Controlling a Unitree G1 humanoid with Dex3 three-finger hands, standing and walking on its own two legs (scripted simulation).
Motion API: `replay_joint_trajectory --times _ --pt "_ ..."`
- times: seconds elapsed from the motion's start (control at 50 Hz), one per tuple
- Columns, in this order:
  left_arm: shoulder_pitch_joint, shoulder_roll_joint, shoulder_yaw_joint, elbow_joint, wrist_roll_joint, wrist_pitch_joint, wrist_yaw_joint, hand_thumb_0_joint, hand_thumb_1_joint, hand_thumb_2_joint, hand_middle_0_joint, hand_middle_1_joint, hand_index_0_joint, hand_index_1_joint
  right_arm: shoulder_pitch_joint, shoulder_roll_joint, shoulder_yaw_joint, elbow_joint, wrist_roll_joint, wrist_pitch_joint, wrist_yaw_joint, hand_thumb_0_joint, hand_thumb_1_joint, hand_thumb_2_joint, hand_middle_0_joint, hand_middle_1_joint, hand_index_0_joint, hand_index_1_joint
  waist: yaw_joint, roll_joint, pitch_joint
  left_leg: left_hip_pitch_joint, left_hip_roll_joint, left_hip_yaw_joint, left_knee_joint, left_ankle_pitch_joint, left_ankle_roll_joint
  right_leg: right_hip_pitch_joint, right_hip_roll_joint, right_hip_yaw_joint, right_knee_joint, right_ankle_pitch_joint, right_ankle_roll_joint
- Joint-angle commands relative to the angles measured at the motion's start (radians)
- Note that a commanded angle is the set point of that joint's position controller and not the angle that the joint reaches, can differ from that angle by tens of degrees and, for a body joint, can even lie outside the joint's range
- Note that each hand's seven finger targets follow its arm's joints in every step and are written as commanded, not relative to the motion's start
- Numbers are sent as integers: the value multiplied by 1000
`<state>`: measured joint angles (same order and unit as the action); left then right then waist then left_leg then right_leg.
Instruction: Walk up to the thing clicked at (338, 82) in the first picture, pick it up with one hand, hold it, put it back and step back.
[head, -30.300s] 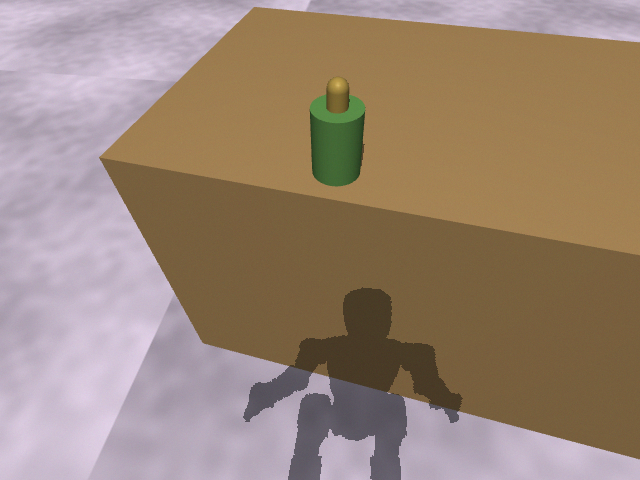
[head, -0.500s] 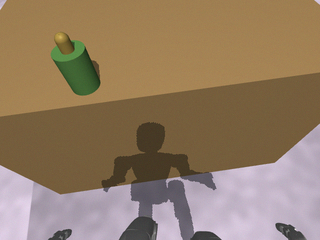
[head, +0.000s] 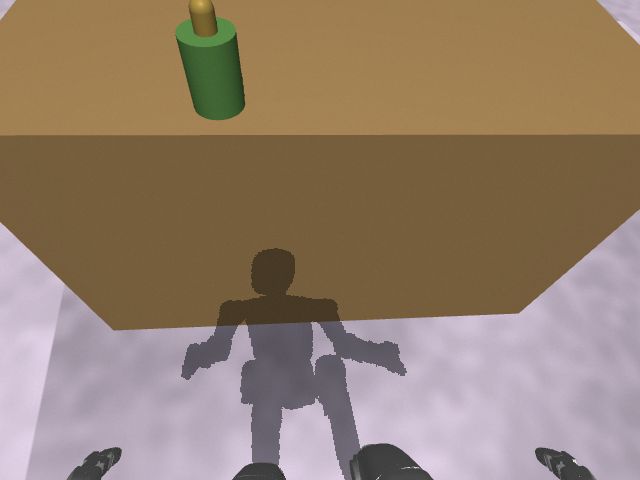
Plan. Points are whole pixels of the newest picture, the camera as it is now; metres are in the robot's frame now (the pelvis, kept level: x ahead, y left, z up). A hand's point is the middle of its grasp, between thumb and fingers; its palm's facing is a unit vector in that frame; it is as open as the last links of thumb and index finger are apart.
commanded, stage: step back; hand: left
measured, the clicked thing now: (210, 56) +0.68 +0.22 +0.12
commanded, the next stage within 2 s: none
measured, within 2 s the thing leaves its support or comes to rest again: neither
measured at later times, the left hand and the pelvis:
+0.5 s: hand out of the picture -0.04 +0.25 -0.13, palm faces +0.02 -0.89 -0.45, open 7.4 cm; pelvis -0.17 -0.03 -0.01, yaw +2 degrees
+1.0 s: hand out of the picture -0.28 +0.21 -0.15, palm faces -0.03 -0.91 -0.41, open 7.4 cm; pelvis -0.34 -0.06 -0.01, yaw -2 degrees
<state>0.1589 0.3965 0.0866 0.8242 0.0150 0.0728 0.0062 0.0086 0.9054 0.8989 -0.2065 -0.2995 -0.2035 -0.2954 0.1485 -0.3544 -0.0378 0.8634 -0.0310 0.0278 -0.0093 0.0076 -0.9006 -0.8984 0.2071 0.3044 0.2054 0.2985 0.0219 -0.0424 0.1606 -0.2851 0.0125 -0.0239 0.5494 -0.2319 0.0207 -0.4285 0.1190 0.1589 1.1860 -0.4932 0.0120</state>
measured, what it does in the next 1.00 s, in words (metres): walks backwards: right foot, then left foot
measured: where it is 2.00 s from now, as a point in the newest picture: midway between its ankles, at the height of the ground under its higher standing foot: outside the picture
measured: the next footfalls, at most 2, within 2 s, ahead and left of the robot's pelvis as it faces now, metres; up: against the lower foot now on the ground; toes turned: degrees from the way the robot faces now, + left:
right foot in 0.16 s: -0.06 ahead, -0.15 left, +0.00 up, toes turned +0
left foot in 0.54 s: -0.17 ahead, +0.09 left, +0.00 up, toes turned +1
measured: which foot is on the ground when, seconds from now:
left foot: down 0.00-0.20, up 0.22-0.52, down 0.54-0.92, up 0.94-1.00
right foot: up 0.00-0.14, down 0.16-0.56, up 0.58-0.88, down 0.90-1.00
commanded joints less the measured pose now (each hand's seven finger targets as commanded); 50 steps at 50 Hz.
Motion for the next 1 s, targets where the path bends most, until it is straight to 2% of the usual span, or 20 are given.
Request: replay_joint_trajectory --times 0.0,0.1,0.14,0.16,0.18,0.2,0.28,0.34,0.44,0.5,0.54,0.56,0.58,0.64,0.78,0.86,0.9,0.92,0.94,0.98 --pt "2 152 42 -83 4 -33 10 0 900 900 -200 -300 -200 -300 32 -252 -77 -79 5 -24 -25 0 -900 -900 200 300 200 300 -52 201 -189 282 218 -175 -86 429 220 -70 -40 -23 -198 -18 33" --pt "104 147 40 -27 8 -47 5 0 900 900 -200 -300 -200 -300 -29 -296 -89 -115 4 0 -15 0 -900 -900 200 300 200 300 -18 256 -274 193 221 -156 -11 324 183 169 -99 -127 -639 114 -1" --pt "177 167 49 13 20 -53 4 0 900 900 -200 -300 -200 -300 -60 -286 -81 -122 17 14 -10 0 -900 -900 200 300 200 300 18 219 -272 46 174 -135 25 176 110 309 -109 -122 -792 275 -40" --pt "156 234 67 3 34 -56 2 0 900 900 -200 -300 -200 -300 -64 -239 -70 -132 25 15 -8 0 -900 -900 200 300 200 300 9 35 -228 -132 63 -109 138 -5 47 318 -231 115 -801 246 -86" --pt "94 318 88 -35 27 -52 -3 0 900 900 -200 -300 -200 -300 -71 -199 -60 -152 25 12 -17 0 -900 -900 200 300 200 300 19 -185 -155 -260 -108 -42 324 -314 -12 201 -408 321 -886 168 -196" --pt "15 376 94 -69 34 -51 1 0 900 900 -200 -300 -200 -300 -84 -237 -79 -135 19 18 -32 0 -900 -900 200 300 200 300 50 -251 -92 -172 -81 -117 556 -398 -32 -53 -553 455 -956 152 -319" --pt "-140 216 63 -102 27 -56 13 0 900 900 -200 -300 -200 -300 49 -229 -67 -61 34 7 -22 0 -900 -900 200 300 200 300 -64 -98 -101 -169 -146 -146 664 -219 -25 63 -319 28 -793 476 -186" --pt "-22 201 57 -102 33 -53 17 0 900 900 -200 -300 -200 -300 32 -214 -51 -71 26 -7 -28 0 -900 -900 200 300 200 300 10 -108 -138 -196 -126 -95 537 -249 -45 220 -302 15 -737 558 -190" --pt "17 210 55 -105 24 -34 31 0 900 900 -200 -300 -200 -300 56 -198 -51 -75 9 -19 -29 0 -900 -900 200 300 200 300 37 -198 -220 -150 -40 -20 156 -281 -36 419 -376 61 -635 747 -212" --pt "-39 211 39 -123 5 -15 20 0 900 900 -200 -300 -200 -300 168 -216 -69 -19 7 -23 -25 0 -900 -900 200 300 200 300 -23 -120 -256 65 -37 10 -173 39 -2 292 -327 19 -541 597 -141" --pt "-50 142 20 -144 -6 -15 16 0 900 900 -200 -300 -200 -300 112 -356 -101 -39 -12 -18 -21 0 -900 -900 200 300 200 300 -12 227 -231 174 283 -423 -203 285 142 -48 -86 -142 -288 56 -38" --pt "-116 182 42 -149 3 -13 29 0 900 900 -200 -300 -200 -300 72 -427 -106 -62 -15 -16 -15 0 -900 -900 200 300 200 300 -63 269 -196 -23 410 -539 -238 286 292 2 -61 -60 -98 -172 -15" --pt "-123 209 49 -134 8 -11 30 0 900 900 -200 -300 -200 -300 14 -398 -105 -70 -15 -24 -22 0 -900 -900 200 300 200 300 -45 227 -141 -120 423 -539 -242 290 308 46 -83 15 14 -158 -19" --pt "0 187 44 -67 -11 -6 18 0 900 900 -200 -300 -200 -300 -90 -279 -67 -95 -19 -24 -28 0 -900 -900 200 300 200 300 40 138 -143 -31 227 -194 -151 400 197 -20 -14 27 116 -12 -27" --pt "11 148 18 -58 5 -43 17 0 900 900 -200 -300 -200 -300 24 -263 -74 -82 -7 -1 -13 0 -900 -900 200 300 200 300 -36 262 -232 276 234 -173 -52 443 215 11 -102 -100 -407 -35 19" --pt "110 166 27 28 21 -71 17 0 900 900 -200 -300 -200 -300 -32 -279 -71 -82 9 23 -5 0 -900 -900 200 300 200 300 3 206 -312 135 166 -107 79 275 123 296 -98 -149 -854 267 -33" --pt "103 300 68 18 36 -76 13 0 900 900 -200 -300 -200 -300 -25 -184 -40 -111 11 15 -6 0 -900 -900 200 300 200 300 6 -154 -233 -303 -46 -37 253 -254 8 390 -357 277 -838 226 -132" --pt "20 381 78 -14 41 -73 16 0 900 900 -200 -300 -200 -300 -86 -223 -60 -112 6 19 -24 0 -900 -900 200 300 200 300 62 -214 -173 -206 -52 -122 451 -386 -30 94 -550 422 -897 180 -305" --pt "-45 351 74 -28 28 -77 20 0 900 900 -200 -300 -200 -300 -78 -262 -82 -93 11 19 -24 0 -900 -900 200 300 200 300 23 -176 -86 -141 -12 -178 546 -351 -27 -68 -556 415 -922 150 -307" --pt "-104 238 40 -38 27 -84 20 0 900 900 -200 -300 -200 -300 -36 -246 -66 -49 23 14 -12 0 -900 -900 200 300 200 300 -28 -36 -65 -147 -93 -154 570 -227 -16 38 -375 100 -823 400 -211"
